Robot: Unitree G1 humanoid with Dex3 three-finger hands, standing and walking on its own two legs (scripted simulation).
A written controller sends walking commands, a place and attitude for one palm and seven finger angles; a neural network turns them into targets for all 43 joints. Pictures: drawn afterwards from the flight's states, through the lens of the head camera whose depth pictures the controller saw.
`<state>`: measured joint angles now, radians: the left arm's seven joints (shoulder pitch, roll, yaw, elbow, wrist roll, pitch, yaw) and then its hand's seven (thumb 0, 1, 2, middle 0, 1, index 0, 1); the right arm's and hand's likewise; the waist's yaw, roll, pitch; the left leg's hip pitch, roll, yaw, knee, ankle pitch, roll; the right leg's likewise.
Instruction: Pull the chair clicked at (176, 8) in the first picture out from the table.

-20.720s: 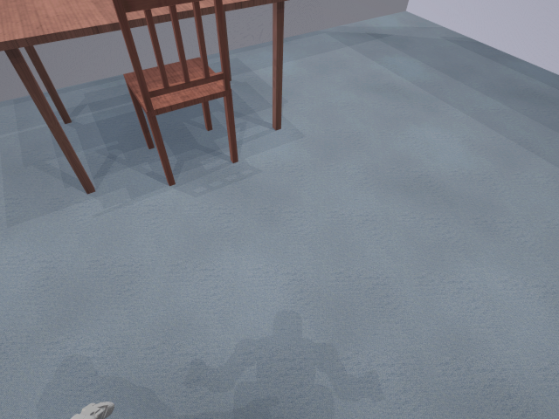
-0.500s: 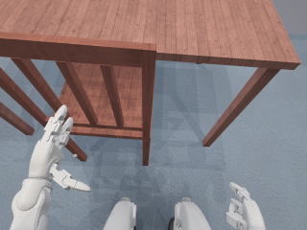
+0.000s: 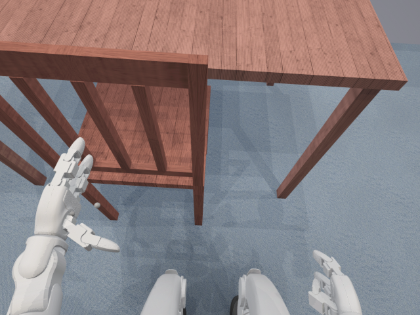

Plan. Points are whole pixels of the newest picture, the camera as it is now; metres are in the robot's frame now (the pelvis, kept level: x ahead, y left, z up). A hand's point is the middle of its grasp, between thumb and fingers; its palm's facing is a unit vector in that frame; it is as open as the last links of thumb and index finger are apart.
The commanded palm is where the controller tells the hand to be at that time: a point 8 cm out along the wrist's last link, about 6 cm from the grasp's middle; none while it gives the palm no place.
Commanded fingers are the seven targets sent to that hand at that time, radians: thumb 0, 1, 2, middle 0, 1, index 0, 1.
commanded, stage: aim the fingers beside a spindle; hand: left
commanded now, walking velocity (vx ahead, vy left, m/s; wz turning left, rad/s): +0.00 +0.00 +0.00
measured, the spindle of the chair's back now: (108, 132) +0.46 +0.23 +0.01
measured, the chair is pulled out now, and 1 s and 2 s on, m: -0.01 -0.01 -0.01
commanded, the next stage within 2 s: push the fingers through the gap in 0.32 s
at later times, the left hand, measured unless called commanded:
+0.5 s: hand (103, 207) +0.30 +0.20 +0.02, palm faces -0.04 -1.00 -0.06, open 16.9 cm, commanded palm +0.29 +0.25 +0.03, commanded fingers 0.00 -0.50 0.30 -0.06 -0.08 -0.06 -0.08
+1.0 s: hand (105, 179) +0.35 +0.21 +0.02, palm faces -0.02 -1.00 -0.06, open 16.9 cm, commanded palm +0.33 +0.26 +0.02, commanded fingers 0.00 -0.50 0.30 -0.06 -0.08 -0.06 -0.08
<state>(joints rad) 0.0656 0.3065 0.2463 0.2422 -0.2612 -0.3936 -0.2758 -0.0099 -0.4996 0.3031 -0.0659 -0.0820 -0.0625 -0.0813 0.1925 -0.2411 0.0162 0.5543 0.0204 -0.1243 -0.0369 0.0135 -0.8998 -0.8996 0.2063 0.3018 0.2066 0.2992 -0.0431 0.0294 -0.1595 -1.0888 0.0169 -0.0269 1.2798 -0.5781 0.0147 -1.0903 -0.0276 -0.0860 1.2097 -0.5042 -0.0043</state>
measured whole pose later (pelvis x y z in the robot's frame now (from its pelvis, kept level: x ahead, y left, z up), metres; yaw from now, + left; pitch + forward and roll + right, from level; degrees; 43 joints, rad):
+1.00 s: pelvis +0.00 +0.00 +0.00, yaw +0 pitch +23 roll -3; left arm -0.13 0.32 0.26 0.41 -0.24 -0.38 -0.28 -0.01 -0.50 0.30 -0.06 -0.08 -0.06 -0.08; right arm 0.21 -0.25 0.01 0.58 0.02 -0.10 -0.04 0.01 -0.90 -0.90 0.21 0.30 0.21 0.30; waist -0.06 0.03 -0.16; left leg -1.10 0.02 -0.02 1.27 -0.58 0.02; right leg -1.10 -0.03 -0.08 1.20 -0.50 0.00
